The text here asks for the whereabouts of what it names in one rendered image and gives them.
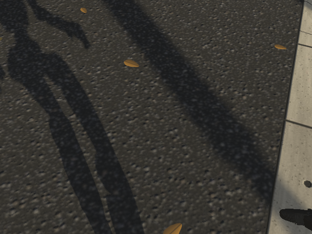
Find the right robot hand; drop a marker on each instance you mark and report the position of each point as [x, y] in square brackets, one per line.
[298, 216]

